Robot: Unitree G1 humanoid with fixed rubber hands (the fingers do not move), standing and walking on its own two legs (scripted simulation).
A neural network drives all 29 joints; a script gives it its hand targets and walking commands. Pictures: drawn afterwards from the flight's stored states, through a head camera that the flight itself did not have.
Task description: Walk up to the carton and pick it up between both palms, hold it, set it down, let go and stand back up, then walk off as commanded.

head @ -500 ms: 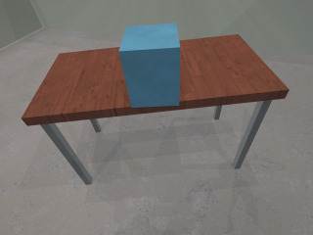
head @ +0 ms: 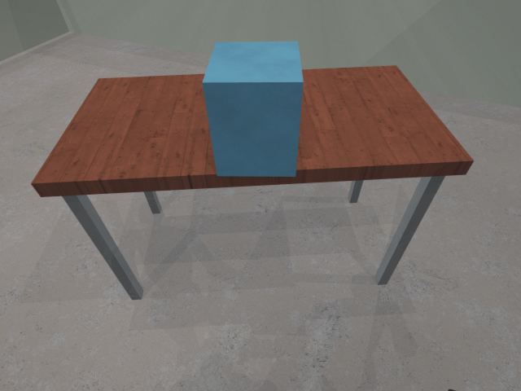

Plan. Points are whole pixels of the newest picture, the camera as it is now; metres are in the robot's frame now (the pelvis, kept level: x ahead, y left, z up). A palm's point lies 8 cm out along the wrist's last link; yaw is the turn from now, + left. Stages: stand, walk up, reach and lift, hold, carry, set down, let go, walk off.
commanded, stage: walk off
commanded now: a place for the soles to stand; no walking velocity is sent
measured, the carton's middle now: (256, 110) +0.75 +0.01 +0.06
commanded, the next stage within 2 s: stand in 0.08 s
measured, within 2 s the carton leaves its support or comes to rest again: neither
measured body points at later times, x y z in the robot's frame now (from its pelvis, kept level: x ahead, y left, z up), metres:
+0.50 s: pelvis +0.00 +0.01 +0.01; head +0.02 +0.01 +0.46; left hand +0.09 +0.31 -0.13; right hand +0.11 -0.30 -0.11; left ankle +0.05 +0.14 -0.74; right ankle -0.04 -0.12 -0.74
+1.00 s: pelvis +0.00 +0.01 +0.01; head +0.01 +0.02 +0.46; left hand +0.08 +0.32 -0.13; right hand +0.09 -0.30 -0.12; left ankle +0.05 +0.14 -0.74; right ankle -0.04 -0.12 -0.74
